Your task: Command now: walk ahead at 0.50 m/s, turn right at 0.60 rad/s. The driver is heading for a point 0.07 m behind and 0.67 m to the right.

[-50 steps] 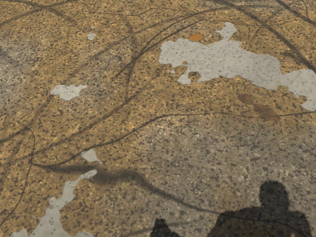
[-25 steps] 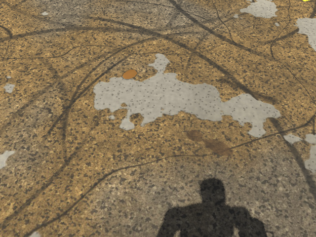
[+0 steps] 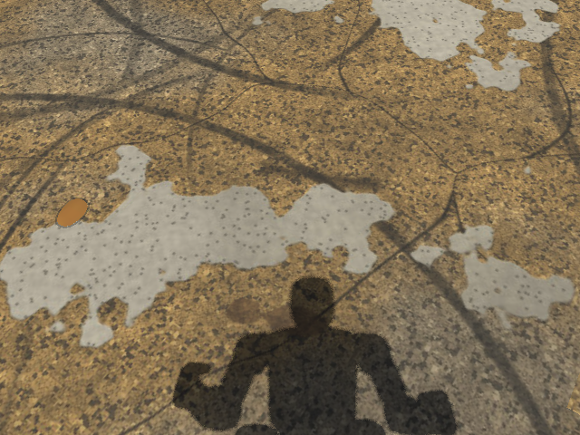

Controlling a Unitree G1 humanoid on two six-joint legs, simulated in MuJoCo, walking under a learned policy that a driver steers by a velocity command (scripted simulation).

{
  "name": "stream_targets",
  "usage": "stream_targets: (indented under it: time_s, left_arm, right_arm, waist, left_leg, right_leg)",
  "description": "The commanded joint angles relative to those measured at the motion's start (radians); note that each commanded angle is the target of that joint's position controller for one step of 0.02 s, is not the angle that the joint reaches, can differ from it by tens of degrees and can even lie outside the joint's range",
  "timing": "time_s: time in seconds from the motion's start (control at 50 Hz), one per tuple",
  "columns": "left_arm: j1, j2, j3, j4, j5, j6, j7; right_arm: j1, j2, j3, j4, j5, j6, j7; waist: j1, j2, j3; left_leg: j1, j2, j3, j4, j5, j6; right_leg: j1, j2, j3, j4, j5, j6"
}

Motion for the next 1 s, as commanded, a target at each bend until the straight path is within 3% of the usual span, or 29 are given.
stream_targets:
  time_s: [0.02, 0.08, 0.18, 0.22, 0.28, 0.32, 0.34, 0.36, 0.38, 0.4, 0.42, 0.44, 0.46, 0.48, 0.52, 0.58, 0.62, 0.68, 0.74, 0.76, 0.78, 0.8, 0.82, 0.84, 0.9, 0.92, 0.94, 1.0]
  left_arm:
    - [0.031, 0.122, 0.034, -0.065, 0.017, -0.023, 0.012]
    - [0.039, 0.139, 0.037, -0.038, 0.01, -0.028, 0.03]
    - [0.102, 0.165, 0.044, 0.006, 0.002, -0.014, 0.052]
    - [0.14, 0.17, 0.047, 0.027, -0.003, -0.011, 0.053]
    - [0.156, 0.153, 0.044, 0.044, -0.008, -0.004, 0.056]
    - [0.141, 0.146, 0.044, 0.046, -0.005, 0.005, 0.056]
    - [0.139, 0.116, 0.034, 0.044, -0.002, 0.006, 0.054]
    - [0.15, 0.05, 0.009, 0.037, 0.01, 0.004, 0.05]
    - [0.286, -0.015, -0.012, 0.019, -0.012, -0.005, 0.051]
    - [0.308, 0.064, -0.004, 0.036, -0.027, -0.01, 0.054]
    - [0.212, 0.131, 0.014, 0.04, -0.026, -0.007, 0.055]
    - [0.121, 0.138, 0.016, 0.025, -0.011, -0.004, 0.059]
    - [0.065, 0.126, 0.017, 0.01, 0.007, -0.007, 0.061]
    - [0.063, 0.111, 0.019, 0.008, 0.014, -0.006, 0.06]
    - [0.096, 0.063, 0.008, 0.024, 0.012, 0.002, 0.057]
    - [0.065, 0.009, -0.015, 0.02, 0.024, 0.01, 0.055]
    - [0.029, 0.006, -0.021, 0.025, 0.021, 0.012, 0.046]
    - [-0.04, 0.031, -0.015, 0.014, 0.02, 0.015, 0.036]
    - [-0.038, 0.048, -0.003, 0.019, 0.029, 0.012, 0.033]
    - [-0.029, 0.076, 0.006, 0.021, 0.035, 0.011, 0.039]
    - [-0.005, 0.144, 0.019, 0.012, 0.049, 0.014, 0.051]
    - [-0.016, 0.119, 0.008, 0.015, 0.054, 0.03, 0.058]
    - [-0.027, 0.036, -0.013, 0.02, 0.04, 0.04, 0.053]
    - [-0.058, 0.021, -0.02, 0.028, 0.035, 0.044, 0.046]
    - [-0.164, 0.12, 0.01, 0.008, 0.024, 0.052, 0.033]
    - [-0.179, 0.125, 0.015, 0.002, 0.018, 0.055, 0.033]
    - [-0.169, 0.119, 0.016, 0.0, 0.017, 0.054, 0.031]
    - [-0.107, 0.125, 0.028, 0.013, 0.011, 0.046, 0.04]
  right_arm:
    - [-0.016, -0.141, -0.033, -0.097, -0.021, -0.025, 0.0]
    - [-0.027, -0.099, -0.023, -0.098, -0.035, 0.001, 0.0]
    - [-0.229, -0.048, 0.0, -0.148, -0.027, -0.001, 0.009]
    - [-0.274, -0.062, -0.004, -0.163, -0.015, -0.008, 0.016]
    - [-0.268, -0.1, -0.022, -0.169, -0.009, -0.017, 0.024]
    - [-0.197, -0.116, -0.036, -0.155, -0.006, -0.024, 0.022]
    - [-0.111, -0.132, -0.049, -0.134, -0.012, -0.028, 0.016]
    - [0.022, -0.173, -0.063, -0.121, -0.03, -0.034, 0.01]
    - [0.13, -0.265, -0.084, -0.09, -0.05, -0.024, 0.011]
    - [0.159, -0.203, -0.077, -0.072, -0.02, -0.019, 0.024]
    - [0.112, -0.13, -0.057, -0.082, -0.012, -0.015, 0.022]
    - [0.052, -0.102, -0.046, -0.09, -0.025, -0.008, 0.019]
    - [0.008, -0.083, -0.038, -0.087, -0.034, -0.004, 0.018]
    - [-0.013, -0.064, -0.029, -0.084, -0.043, -0.007, 0.016]
    - [-0.02, -0.049, -0.024, -0.061, -0.035, -0.013, 0.017]
    - [-0.031, -0.099, -0.034, -0.031, -0.02, -0.002, 0.008]
    - [-0.028, -0.124, -0.04, -0.017, -0.012, 0.015, 0.0]
    - [0.004, -0.13, -0.038, 0.009, -0.003, 0.031, -0.004]
    - [-0.011, -0.123, -0.03, 0.024, 0.011, 0.041, -0.005]
    - [0.022, -0.096, -0.02, 0.038, 0.004, 0.038, -0.003]
    - [0.061, -0.06, -0.004, 0.03, -0.029, 0.027, 0.001]
    - [0.163, -0.001, 0.018, 0.042, -0.042, 0.027, 0.006]
    - [0.119, -0.016, 0.019, 0.042, -0.035, 0.042, 0.001]
    - [0.073, -0.039, 0.014, 0.027, -0.029, 0.058, -0.003]
    - [0.062, -0.09, -0.002, 0.025, -0.042, 0.1, -0.027]
    - [0.078, -0.104, -0.005, 0.027, -0.04, 0.104, -0.03]
    - [0.069, -0.113, -0.01, 0.025, -0.037, 0.104, -0.034]
    - [0.044, -0.096, -0.018, 0.005, -0.034, 0.099, -0.048]
  waist:
    - [0.002, -0.056, -0.149]
    - [-0.008, -0.045, -0.117]
    - [0.069, -0.076, -0.067]
    - [0.088, -0.084, -0.065]
    - [0.073, -0.111, -0.071]
    - [0.031, -0.142, -0.081]
    - [-0.012, -0.136, -0.121]
    - [-0.067, -0.062, -0.246]
    - [-0.026, 0.233, -0.385]
    - [-0.037, 0.272, -0.368]
    - [-0.062, 0.153, -0.233]
    - [-0.056, 0.076, -0.144]
    - [-0.038, 0.051, -0.083]
    - [-0.009, 0.062, -0.077]
    - [0.022, 0.097, -0.107]
    - [0.027, 0.102, -0.154]
    - [0.013, 0.106, -0.18]
    - [-0.01, 0.103, -0.175]
    - [0.021, 0.087, -0.159]
    - [0.025, 0.056, -0.165]
    - [0.007, -0.049, -0.237]
    - [-0.038, -0.174, -0.319]
    - [-0.006, -0.167, -0.312]
    - [-0.01, -0.154, -0.262]
    - [-0.041, -0.159, -0.163]
    - [-0.044, -0.147, -0.131]
    - [-0.031, -0.121, -0.112]
    - [-0.011, -0.102, -0.201]
  left_leg:
    - [-0.288, 0.066, -0.072, -0.056, 0.094, -0.008]
    - [-0.248, 0.055, -0.037, -0.179, 0.154, -0.058]
    - [-0.162, -0.018, -0.02, -0.554, 0.469, -0.083]
    - [-0.125, -0.039, -0.033, -0.619, 0.504, -0.076]
    - [-0.108, -0.041, -0.071, -0.681, 0.426, -0.045]
    - [-0.025, -0.046, -0.055, -0.707, 0.336, -0.01]
    - [0.102, -0.042, -0.04, -0.737, 0.331, 0.017]
    - [0.322, 0.083, -0.147, -0.721, 0.299, 0.076]
    - [0.656, 0.313, -0.594, -0.816, 0.087, 0.243]
    - [0.674, 0.367, -0.838, -0.909, -0.195, 0.278]
    - [0.566, 0.323, -0.712, -0.934, -0.225, 0.239]
    - [0.439, 0.279, -0.555, -0.929, -0.034, 0.212]
    - [0.328, 0.241, -0.436, -0.924, 0.229, 0.211]
    - [0.263, 0.209, -0.339, -0.92, 0.476, 0.204]
    - [0.227, 0.174, -0.202, -0.906, 0.802, 0.207]
    - [0.208, 0.165, -0.102, -0.916, 0.96, 0.22]
    - [0.187, 0.148, -0.053, -0.923, 0.938, 0.205]
    - [0.21, 0.153, -0.05, -0.905, 0.825, 0.189]
    - [0.194, 0.142, -0.064, -0.829, 0.664, 0.146]
    - [0.168, 0.107, -0.053, -0.781, 0.598, 0.105]
    - [0.095, 0.048, -0.01, -0.679, 0.413, 0.049]
    - [-0.002, -0.002, 0.029, -0.594, 0.062, -0.006]
    - [-0.009, 0.0, 0.006, -0.576, -0.086, -0.031]
    - [-0.012, 0.003, 0.004, -0.598, -0.07, -0.039]
    - [0.098, -0.02, 0.034, -0.703, 0.126, -0.039]
    - [0.082, -0.022, 0.047, -0.695, 0.118, -0.031]
    - [0.082, -0.026, 0.059, -0.676, 0.127, -0.024]
    - [0.103, -0.034, 0.061, -0.622, 0.213, -0.025]
  right_leg:
    - [0.326, -0.264, 0.425, -0.304, 0.148, -0.21]
    - [0.195, -0.232, 0.335, -0.33, 0.255, -0.215]
    - [0.104, -0.154, 0.26, -0.314, 0.102, -0.14]
    - [0.119, -0.172, 0.302, -0.292, 0.047, -0.128]
    - [0.21, -0.209, 0.395, -0.199, 0.006, -0.109]
    - [0.231, -0.212, 0.433, -0.129, 0.035, -0.088]
    - [0.213, -0.172, 0.412, -0.045, 0.068, -0.061]
    - [0.141, -0.117, 0.34, 0.193, 0.01, -0.024]
    - [-0.183, 0.032, 0.192, 0.54, -0.334, 0.059]
    - [-0.352, -0.017, 0.203, 0.71, -0.413, 0.078]
    - [-0.391, -0.056, 0.211, 0.762, -0.323, 0.084]
    - [-0.362, -0.082, 0.173, 0.753, -0.261, 0.091]
    - [-0.33, -0.096, 0.166, 0.704, -0.229, 0.097]
    - [-0.269, -0.117, 0.163, 0.658, -0.217, 0.1]
    - [-0.188, -0.12, 0.125, 0.533, -0.238, 0.118]
    - [-0.101, -0.122, 0.073, 0.309, -0.128, 0.14]
    - [-0.008, -0.11, 0.045, 0.182, 0.007, 0.138]
    - [0.047, -0.094, 0.042, 0.066, 0.089, 0.119]
    - [0.167, -0.077, 0.027, -0.112, 0.18, 0.069]
    - [0.251, -0.108, 0.064, -0.176, 0.296, 0.041]
    - [0.405, -0.245, 0.189, -0.117, 0.657, -0.01]
    - [0.517, -0.373, 0.315, -0.073, 0.74, -0.137]
    - [0.456, -0.375, 0.348, -0.103, 0.582, -0.173]
    - [0.394, -0.334, 0.336, -0.13, 0.424, -0.147]
    - [0.17, -0.236, 0.289, -0.169, 0.117, -0.064]
    - [0.142, -0.214, 0.275, -0.171, 0.062, -0.052]
    - [0.133, -0.199, 0.282, -0.156, 0.102, -0.052]
    - [0.202, -0.199, 0.318, -0.074, 0.411, -0.09]
Velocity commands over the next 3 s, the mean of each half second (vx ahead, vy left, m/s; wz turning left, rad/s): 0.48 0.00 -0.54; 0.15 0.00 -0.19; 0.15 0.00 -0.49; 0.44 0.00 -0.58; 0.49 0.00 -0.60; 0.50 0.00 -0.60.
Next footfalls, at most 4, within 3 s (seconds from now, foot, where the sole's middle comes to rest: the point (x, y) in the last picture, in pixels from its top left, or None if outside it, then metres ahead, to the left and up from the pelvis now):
0.36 left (254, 430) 0.44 0.12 -0.76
0.76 right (372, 414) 0.46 -0.14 -0.76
1.56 right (397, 422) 0.45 -0.19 -0.76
2.02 left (404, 275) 0.81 -0.26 -0.76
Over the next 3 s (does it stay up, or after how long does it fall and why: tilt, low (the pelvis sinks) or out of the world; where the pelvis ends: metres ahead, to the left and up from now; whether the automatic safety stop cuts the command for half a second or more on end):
stays up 0.80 -0.70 0.00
